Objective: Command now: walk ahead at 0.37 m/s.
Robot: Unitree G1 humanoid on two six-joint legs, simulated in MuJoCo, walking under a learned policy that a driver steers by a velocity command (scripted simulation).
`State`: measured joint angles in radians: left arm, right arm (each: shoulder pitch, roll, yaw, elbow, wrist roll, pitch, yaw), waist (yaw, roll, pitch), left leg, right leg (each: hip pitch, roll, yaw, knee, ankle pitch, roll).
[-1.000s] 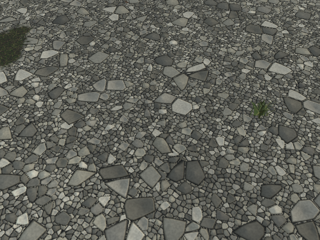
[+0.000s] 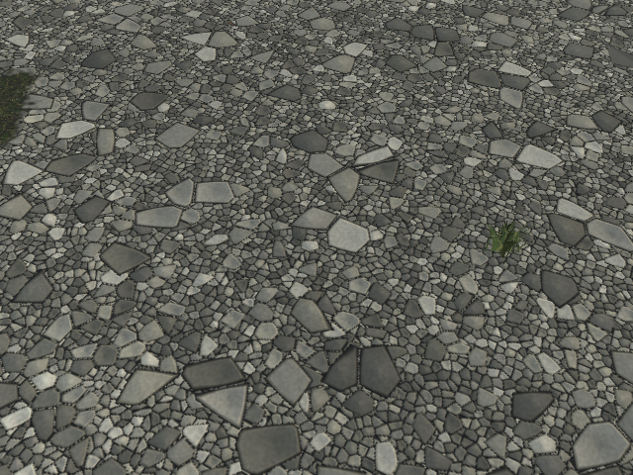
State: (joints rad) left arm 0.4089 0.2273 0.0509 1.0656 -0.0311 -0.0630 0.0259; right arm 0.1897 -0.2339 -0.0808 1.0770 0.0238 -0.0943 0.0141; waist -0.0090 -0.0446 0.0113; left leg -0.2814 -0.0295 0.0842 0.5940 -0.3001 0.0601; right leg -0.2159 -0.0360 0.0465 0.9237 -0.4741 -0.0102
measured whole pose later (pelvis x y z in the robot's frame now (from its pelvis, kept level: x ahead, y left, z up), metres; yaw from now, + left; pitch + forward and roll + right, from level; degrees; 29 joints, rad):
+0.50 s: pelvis +0.25 -0.06 -0.01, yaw +0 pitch +2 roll +0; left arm 0.02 0.23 0.06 0.86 -0.02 -0.10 -0.04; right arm 0.39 -0.25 -0.04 1.09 0.02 -0.07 -0.01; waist -0.04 0.01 0.05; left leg -0.09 0.02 -0.03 0.90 -0.48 0.01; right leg -0.51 0.00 -0.07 0.61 -0.14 -0.07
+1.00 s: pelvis +0.54 -0.03 +0.00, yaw -2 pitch +2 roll -2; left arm 0.43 0.24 0.06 1.03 -0.02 -0.06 0.01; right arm -0.02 -0.23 -0.04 0.88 0.02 -0.11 0.03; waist 0.07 0.02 0.01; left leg -0.50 0.04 0.01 0.47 -0.02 0.06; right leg 0.08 0.02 -0.02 0.31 -0.42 0.00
